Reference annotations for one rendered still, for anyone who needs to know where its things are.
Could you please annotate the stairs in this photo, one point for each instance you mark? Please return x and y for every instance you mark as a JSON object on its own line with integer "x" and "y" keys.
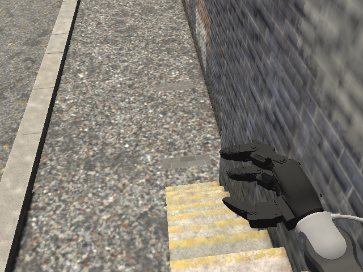
{"x": 206, "y": 236}

